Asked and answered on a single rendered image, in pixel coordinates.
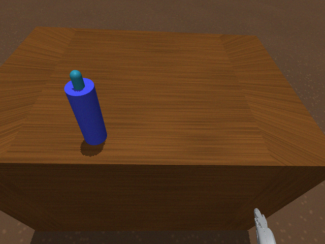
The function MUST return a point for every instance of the right robot hand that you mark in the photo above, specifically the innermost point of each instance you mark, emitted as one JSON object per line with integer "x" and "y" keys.
{"x": 263, "y": 234}

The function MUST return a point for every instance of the bottle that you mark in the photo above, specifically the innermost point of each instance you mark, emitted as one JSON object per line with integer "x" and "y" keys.
{"x": 84, "y": 102}

